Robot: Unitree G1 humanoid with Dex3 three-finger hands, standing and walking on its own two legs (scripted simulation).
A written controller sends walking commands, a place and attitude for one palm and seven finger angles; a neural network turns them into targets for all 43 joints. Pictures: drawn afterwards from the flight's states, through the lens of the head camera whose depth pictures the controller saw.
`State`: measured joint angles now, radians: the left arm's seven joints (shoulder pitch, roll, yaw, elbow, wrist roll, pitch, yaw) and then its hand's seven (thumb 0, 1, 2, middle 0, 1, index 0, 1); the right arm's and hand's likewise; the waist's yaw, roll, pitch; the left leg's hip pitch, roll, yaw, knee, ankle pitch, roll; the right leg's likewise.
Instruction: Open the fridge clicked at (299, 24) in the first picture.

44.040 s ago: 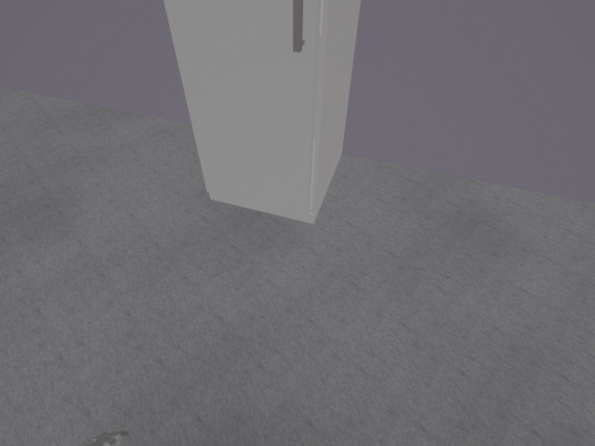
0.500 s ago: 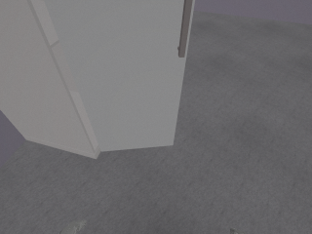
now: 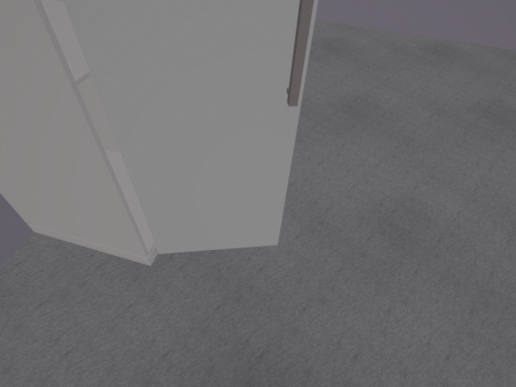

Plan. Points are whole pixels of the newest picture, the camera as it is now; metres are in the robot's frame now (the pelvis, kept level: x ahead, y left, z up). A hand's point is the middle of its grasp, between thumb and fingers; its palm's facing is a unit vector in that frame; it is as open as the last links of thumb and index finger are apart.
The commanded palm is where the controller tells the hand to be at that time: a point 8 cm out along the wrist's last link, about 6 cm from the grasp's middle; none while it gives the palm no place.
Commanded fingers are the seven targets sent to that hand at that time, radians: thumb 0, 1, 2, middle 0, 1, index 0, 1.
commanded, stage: let the arm hang, fingers relaxed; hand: right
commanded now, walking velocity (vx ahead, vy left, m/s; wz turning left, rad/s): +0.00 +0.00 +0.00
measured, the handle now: (300, 26) +0.75 -0.03 +0.22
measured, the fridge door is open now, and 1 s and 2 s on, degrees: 68 68 68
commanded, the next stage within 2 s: look to check the result in 0.34 s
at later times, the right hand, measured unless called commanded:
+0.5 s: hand out of the picture +0.00 -0.17 -0.18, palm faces +0.01 +0.98 -0.19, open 7.4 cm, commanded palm none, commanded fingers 0.00 -0.90 -0.90 0.20 0.30 0.20 0.30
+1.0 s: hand out of the picture +0.00 -0.16 -0.18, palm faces +0.01 +0.98 -0.18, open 7.4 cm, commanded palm none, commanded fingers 0.00 -0.90 -0.90 0.20 0.30 0.20 0.30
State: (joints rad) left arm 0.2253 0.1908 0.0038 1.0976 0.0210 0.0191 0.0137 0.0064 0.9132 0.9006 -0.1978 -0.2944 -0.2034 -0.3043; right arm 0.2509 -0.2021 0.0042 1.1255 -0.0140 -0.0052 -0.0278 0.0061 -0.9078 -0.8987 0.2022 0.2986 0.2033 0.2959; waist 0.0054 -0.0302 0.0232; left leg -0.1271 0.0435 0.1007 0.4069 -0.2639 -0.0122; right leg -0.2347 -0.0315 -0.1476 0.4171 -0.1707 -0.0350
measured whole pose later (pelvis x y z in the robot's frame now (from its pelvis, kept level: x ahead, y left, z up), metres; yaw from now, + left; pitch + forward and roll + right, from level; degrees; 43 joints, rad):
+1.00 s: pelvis +0.01 +0.00 +0.00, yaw +0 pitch -1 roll +0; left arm 0.26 0.14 0.01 1.14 0.02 0.01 0.03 0.01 0.91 0.90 -0.20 -0.29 -0.20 -0.30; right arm 0.28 -0.13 0.00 1.16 -0.01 -0.01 -0.04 0.00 -0.90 -0.90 0.20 0.30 0.20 0.30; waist 0.01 0.00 0.04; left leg -0.12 0.04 0.09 0.40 -0.27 -0.01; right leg -0.22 -0.03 -0.15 0.41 -0.18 -0.03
